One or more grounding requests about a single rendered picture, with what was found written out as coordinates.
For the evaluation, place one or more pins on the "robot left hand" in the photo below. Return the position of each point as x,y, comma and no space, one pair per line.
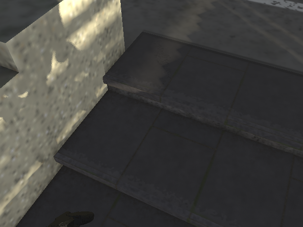
75,219

